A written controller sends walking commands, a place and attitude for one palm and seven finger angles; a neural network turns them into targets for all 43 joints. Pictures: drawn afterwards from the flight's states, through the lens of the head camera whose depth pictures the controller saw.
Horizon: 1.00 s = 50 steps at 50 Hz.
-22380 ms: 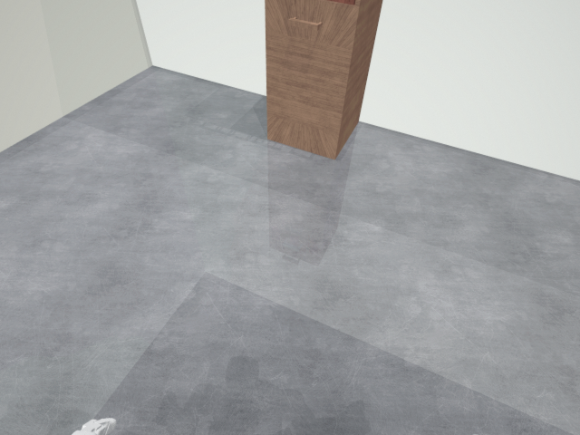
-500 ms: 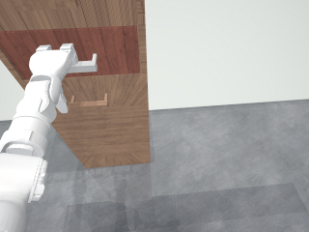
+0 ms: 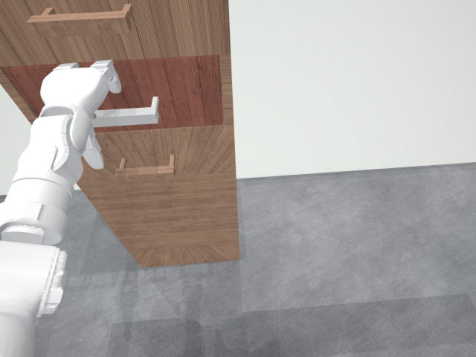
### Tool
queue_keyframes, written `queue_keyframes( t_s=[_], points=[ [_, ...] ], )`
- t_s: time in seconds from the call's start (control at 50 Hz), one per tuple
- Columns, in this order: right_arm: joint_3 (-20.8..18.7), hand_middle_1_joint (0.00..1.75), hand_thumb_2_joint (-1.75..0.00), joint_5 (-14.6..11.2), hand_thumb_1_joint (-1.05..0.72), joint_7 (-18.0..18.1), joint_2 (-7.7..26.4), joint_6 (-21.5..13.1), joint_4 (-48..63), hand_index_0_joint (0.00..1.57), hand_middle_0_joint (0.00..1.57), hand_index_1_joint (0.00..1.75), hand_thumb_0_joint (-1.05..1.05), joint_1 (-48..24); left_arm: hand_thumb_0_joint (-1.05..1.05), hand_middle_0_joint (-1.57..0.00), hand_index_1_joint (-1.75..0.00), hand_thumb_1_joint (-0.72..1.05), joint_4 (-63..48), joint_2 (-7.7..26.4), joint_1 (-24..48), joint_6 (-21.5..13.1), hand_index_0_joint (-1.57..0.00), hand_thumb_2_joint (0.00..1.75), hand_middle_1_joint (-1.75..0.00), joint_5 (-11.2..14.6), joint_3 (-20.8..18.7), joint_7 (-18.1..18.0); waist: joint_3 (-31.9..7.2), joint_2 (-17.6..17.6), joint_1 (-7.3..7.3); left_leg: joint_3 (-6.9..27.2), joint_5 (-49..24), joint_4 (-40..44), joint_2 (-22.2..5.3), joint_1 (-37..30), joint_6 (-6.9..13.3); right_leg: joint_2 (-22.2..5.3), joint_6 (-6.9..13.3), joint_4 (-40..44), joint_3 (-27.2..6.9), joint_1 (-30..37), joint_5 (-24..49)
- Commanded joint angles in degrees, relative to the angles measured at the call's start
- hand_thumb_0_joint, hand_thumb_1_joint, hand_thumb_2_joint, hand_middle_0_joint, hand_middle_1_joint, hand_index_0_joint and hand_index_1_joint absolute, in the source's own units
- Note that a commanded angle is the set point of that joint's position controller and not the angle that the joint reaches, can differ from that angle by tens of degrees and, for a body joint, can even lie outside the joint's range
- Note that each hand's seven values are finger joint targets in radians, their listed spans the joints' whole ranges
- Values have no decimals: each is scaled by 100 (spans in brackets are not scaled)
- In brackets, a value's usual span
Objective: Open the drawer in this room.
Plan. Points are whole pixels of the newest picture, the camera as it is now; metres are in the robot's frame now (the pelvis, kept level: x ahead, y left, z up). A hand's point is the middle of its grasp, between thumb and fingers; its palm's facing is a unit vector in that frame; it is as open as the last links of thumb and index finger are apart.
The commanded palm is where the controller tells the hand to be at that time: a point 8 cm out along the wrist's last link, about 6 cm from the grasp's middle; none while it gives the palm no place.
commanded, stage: lift the fingers back up to retry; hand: left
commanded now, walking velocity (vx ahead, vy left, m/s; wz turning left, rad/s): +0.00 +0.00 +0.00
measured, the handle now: (123, 110) +0.55 +0.24 +0.11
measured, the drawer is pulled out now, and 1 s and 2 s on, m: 0.00 0.00 0.00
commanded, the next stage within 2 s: re-aim the fingers above the handle in 0.26 s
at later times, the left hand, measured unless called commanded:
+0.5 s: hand (94, 114) +0.47 +0.24 +0.17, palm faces +0.03 -0.01 -1.00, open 13.8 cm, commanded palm +0.45 +0.25 +0.23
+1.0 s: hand (84, 111) +0.47 +0.26 +0.18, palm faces +0.04 +0.00 -1.00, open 13.8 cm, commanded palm +0.45 +0.26 +0.23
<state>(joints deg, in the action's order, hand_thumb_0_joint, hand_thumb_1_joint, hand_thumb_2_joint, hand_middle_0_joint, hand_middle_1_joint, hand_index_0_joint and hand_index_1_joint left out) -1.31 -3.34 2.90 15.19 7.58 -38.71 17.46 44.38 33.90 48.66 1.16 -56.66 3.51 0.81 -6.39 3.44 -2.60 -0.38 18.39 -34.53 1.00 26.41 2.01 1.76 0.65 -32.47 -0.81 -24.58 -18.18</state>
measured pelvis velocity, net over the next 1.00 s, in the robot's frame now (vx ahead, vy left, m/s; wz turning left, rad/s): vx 0.00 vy -0.01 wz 0.00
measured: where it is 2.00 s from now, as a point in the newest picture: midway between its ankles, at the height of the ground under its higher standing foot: outside the picture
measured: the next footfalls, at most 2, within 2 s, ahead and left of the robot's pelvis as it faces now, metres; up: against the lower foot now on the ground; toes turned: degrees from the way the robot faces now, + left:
none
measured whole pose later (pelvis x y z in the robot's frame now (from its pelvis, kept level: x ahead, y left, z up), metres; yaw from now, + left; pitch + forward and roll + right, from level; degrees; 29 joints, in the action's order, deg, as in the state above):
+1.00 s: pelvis +0.00 -0.01 +0.00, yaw +0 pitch +10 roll +0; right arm -0.8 -3.3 3.8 15.5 7.2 -38.3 15.5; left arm 47.4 36.9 51.0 -2.9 -57.5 0.5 2.1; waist -4.9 2.9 -2.7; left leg -0.3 17.1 -32.7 0.6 25.7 1.3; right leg 2.1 1.3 -31.4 -0.7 -24.3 -17.2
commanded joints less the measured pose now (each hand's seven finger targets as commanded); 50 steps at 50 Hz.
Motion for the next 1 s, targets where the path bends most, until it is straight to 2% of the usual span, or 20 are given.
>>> queue_keyframes(
  t_s=[0.0, 0.06, 0.1, 0.16, 0.2, 0.24, 0.28, 0.32, 0.42, 0.46, 0.52, 0.6, 0.66, 0.7, 0.74, 0.76, 0.8, 0.84, 0.9, 0.98],
  points=[
    [-253, 30, -90, -3, -90, 54, 858, -111, 612, 20, 20, 30, 0, -47, 0, -30, -120, -50, -1081, 1501, 2781, 191, -30, 30, -120, 102, -420, -7, -1980, -180, -44, 46, -2849, 219, -41, -1425, 99, 86, 136, 303, 141, 824, 2192],
    [-188, 30, -90, -29, -90, 107, 868, -88, 617, 20, 20, 30, 0, -164, 0, -30, -120, -50, -958, 1708, 2896, 218, -30, 30, -120, 75, -456, 179, -1795, -218, -16, 17, -2561, 316, -14, -1315, 118, 42, 121, 357, 111, 913, 2175],
    [-193, 30, -90, -29, -90, 117, 847, -85, 654, 20, 20, 30, 0, -170, 0, -30, -120, -50, -924, 1437, 2762, 171, -30, 30, -120, 83, -252, 325, -1771, -294, -43, 4, -2624, 323, -6, -1357, 128, 31, 126, 405, 96, 944, 2219],
    [-138, 30, -90, -52, -90, 151, 861, -56, 643, 20, 20, 30, 0, -197, 0, -30, -120, -50, -587, 1475, 2629, 57, -30, 30, -120, 84, -248, 489, -1349, -413, -55, 9, -2235, 384, -5, -1151, 114, 15, 109, 437, 119, 761, 1978],
    [-162, 30, -90, -31, -90, 165, 850, -78, 673, 20, 20, 30, 0, -166, 0, -30, -120, -50, -848, 1343, 2887, -124, -30, 30, -120, 124, -125, 545, -1523, -269, -101, -14, -2240, 355, 5, -1287, 123, 3, 122, 452, 87, 756, 1951],
    [-191, 30, -90, 1, -90, 169, 829, -100, 696, 20, 20, 30, 0, -123, 0, -30, -120, -50, -1115, 1666, 2956, -330, -30, 30, -120, 101, -432, 493, -1895, -135, 0, 18, -2413, 287, 21, -1419, 131, 15, 130, 366, 51, 851, 2073],
    [-216, 30, -90, 29, -90, 177, 793, -116, 704, 20, 20, 30, 0, -93, 0, -30, -120, -50, -1470, 1719, 3120, -530, -30, 30, -120, 126, -515, 419, -2192, 22, -1, 16, -2800, 197, 35, -1586, 130, 18, 131, 302, 38, 921, 2379],
    [-234, 30, -90, 34, -90, 144, 760, -136, 682, 20, 20, 30, 0, -60, 0, -30, -120, -50, -1499, 1633, 3176, -627, -30, 30, -120, 192, -505, 297, -2156, 136, -15, 52, -2879, 149, 21, -1625, 111, 48, 138, 283, 67, 765, 2281],
    [-228, 30, -90, 59, -90, 87, 790, -143, 553, 20, 20, 30, 0, -52, 0, -30, -120, -50, -1118, 2152, 3226, -485, -30, 30, -120, 92, -991, -134, -2197, 179, 88, 37, -2816, 177, 38, -1330, 60, 57, 161, 212, 93, 903, 2304],
    [-218, 30, -90, 43, -90, 54, 787, -142, 509, 20, 20, 30, 0, -44, 0, -30, -120, -50, -868, 1726, 3248, -287, -30, 30, -120, 46, -616, -201, -2005, 143, -17, 29, -2747, 195, 13, -1287, 44, 62, 157, 219, 142, 730, 2208],
    [-247, 30, -90, 40, -90, 31, 852, -122, 507, 20, 20, 30, 0, -16, 0, -30, -120, -50, -793, 1776, 3087, -73, -30, 30, -120, -7, -616, -164, -2279, 11, 5, 8, -2872, 194, -15, -1379, 65, 57, 138, 231, 119, 913, 2368],
    [-269, 30, -90, 15, -90, 38, 868, -76, 609, 20, 20, 30, 0, -53, 0, -30, -120, -50, -1070, 1315, 2820, 42, -30, 30, -120, 93, -203, 178, -2339, -225, -83, -7, -3053, 182, -9, -1533, 128, 41, 112, 323, 75, 1072, 2625],
    [-222, 30, -90, -24, -90, 94, 880, -31, 632, 20, 20, 30, 0, -143, 0, -30, -120, -50, -974, 1498, 2520, 26, -30, 30, -120, 155, -343, 382, -1857, -378, -35, -22, -2648, 276, 18, -1303, 153, 26, 88, 383, 76, 1041, 2519],
    [-205, 30, -90, -36, -90, 130, 870, -31, 643, 20, 20, 30, 0, -183, 0, -30, -120, -50, -1010, 1396, 2662, -96, -30, 30, -120, 216, -265, 451, -1611, -466, -81, -26, -2406, 338, 27, -1227, 163, 13, 98, 467, 70, 977, 2313],
    [-176, 30, -90, -39, -90, 167, 854, -40, 617, 20, 20, 30, 0, -179, 0, -30, -120, -50, -881, 1763, 2741, -231, -30, 30, -120, 144, -559, 379, -1477, -320, -6, 0, -2161, 386, 35, -1104, 144, 24, 118, 435, 73, 888, 2026],
    [-170, 30, -90, -27, -90, 176, 835, -63, 621, 20, 20, 30, 0, -165, 0, -30, -120, -50, -1014, 1744, 2960, -315, -30, 30, -120, 126, -528, 329, -1594, -209, -12, -2, -2213, 378, 40, -1144, 140, 17, 126, 413, 59, 883, 2037],
    [-186, 30, -90, 21, -90, 182, 849, -94, 616, 20, 20, 30, 0, -135, 0, -30, -120, -50, -1151, 2236, 3065, -465, -30, 30, -120, 97, -975, 163, -1865, -56, 100, -4, -2331, 358, 36, -1145, 123, 24, 153, 364, 39, 1070, 2081],
    [-175, 30, -90, 36, -90, 183, 797, -129, 582, 20, 20, 30, 0, -95, 0, -30, -120, -50, -940, 2308, 3186, -495, -30, 30, -120, 4, -1038, -19, -1885, 68, 77, 1, -2284, 339, 32, -1057, 99, 23, 154, 293, 54, 1002, 2032],
    [-218, 30, -90, 66, -90, 146, 819, -163, 565, 20, 20, 30, 0, -53, 0, -30, -120, -50, -927, 2441, 3244, -464, -30, 30, -120, -61, -1158, -214, -2281, 167, 97, -35, -2602, 264, 18, -1168, 75, 37, 156, 248, 36, 1150, 2248],
    [-253, 30, -90, 33, -90, 86, 838, -173, 558, 20, 20, 30, 0, -10, 0, -30, -120, -50, -764, 1851, 3007, -195, -30, 30, -120, -49, -619, -149, -2289, 146, -16, -53, -2793, 205, -18, -1377, 84, 46, 120, 265, 68, 956, 2385]
  ],
)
